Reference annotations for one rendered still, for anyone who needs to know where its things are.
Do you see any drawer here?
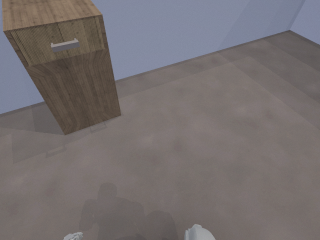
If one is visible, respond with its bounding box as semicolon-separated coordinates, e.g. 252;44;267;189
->
11;17;105;66

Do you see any handle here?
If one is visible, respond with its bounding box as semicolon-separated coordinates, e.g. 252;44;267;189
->
51;38;80;52

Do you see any right robot thigh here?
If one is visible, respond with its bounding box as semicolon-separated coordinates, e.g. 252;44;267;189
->
184;227;216;240

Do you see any robot right shin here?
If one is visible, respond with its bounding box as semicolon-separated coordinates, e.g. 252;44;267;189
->
192;224;202;228

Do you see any cabinet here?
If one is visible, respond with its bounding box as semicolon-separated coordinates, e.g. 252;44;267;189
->
2;0;121;135

